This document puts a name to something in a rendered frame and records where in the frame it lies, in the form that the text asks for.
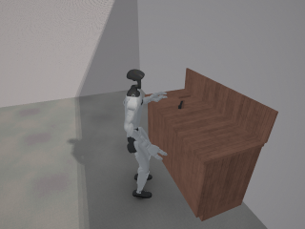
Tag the right robot hand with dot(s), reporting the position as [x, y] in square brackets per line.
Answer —
[153, 150]

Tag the left robot hand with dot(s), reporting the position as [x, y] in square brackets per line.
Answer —
[157, 96]

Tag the robot left thigh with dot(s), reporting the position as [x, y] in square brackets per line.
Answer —
[143, 133]

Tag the counter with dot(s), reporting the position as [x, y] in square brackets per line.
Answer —
[212, 143]

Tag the robot right forearm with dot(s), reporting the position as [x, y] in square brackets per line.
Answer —
[138, 137]

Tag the robot left forearm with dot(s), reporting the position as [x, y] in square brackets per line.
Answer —
[146, 100]

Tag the robot right upper arm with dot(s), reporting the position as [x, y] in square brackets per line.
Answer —
[130, 111]

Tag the humanoid robot torso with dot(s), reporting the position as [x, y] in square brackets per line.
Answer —
[137, 114]

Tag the tap lever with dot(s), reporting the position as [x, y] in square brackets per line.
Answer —
[180, 105]

